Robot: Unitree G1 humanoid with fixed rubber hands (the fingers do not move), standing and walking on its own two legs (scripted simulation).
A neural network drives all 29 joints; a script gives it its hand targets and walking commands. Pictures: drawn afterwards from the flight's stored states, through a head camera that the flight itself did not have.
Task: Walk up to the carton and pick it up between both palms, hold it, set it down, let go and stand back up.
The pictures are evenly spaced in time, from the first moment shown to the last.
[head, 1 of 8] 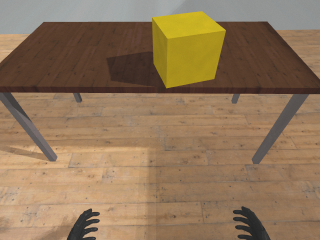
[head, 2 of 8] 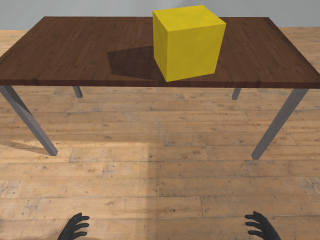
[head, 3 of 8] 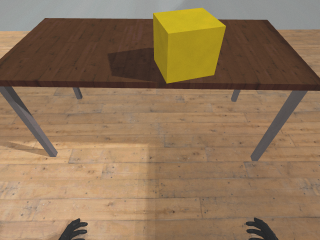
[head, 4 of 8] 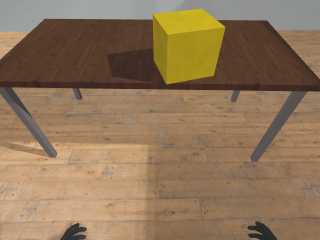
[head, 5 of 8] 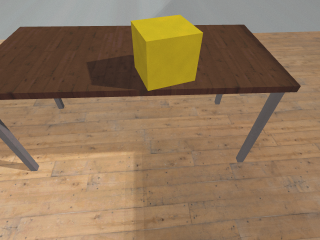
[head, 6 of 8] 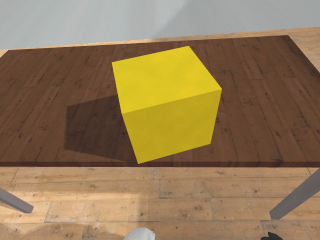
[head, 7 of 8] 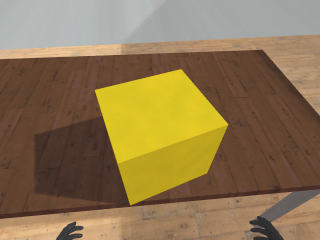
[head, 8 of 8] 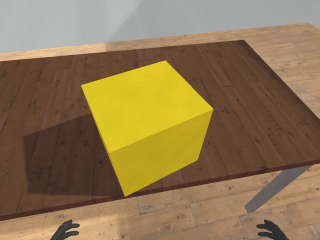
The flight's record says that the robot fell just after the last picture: no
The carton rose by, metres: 0.00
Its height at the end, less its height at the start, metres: +0.00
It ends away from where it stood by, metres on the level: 0.00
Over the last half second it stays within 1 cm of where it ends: yes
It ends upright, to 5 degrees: yes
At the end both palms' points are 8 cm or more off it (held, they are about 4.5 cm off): yes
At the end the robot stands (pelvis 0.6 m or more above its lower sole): yes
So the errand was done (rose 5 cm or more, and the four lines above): no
